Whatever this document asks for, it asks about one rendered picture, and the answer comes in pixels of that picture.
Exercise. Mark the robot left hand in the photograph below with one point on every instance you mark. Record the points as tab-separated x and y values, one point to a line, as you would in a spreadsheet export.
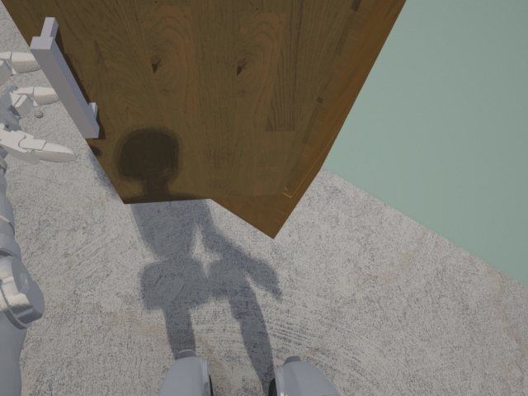
16	104

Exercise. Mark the cupboard door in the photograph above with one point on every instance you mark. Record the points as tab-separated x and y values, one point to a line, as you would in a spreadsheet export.
196	99

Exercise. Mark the handle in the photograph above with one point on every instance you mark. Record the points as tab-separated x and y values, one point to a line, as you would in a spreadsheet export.
55	68

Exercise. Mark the left robot forearm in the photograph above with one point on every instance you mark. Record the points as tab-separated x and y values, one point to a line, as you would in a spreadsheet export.
8	246

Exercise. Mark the left robot thigh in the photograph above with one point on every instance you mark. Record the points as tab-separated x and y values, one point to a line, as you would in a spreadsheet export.
187	376

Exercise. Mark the left robot upper arm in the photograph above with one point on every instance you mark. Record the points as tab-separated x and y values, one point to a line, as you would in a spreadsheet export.
21	303

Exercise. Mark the robot right shin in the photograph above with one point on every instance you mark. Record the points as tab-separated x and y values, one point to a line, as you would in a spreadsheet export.
291	359

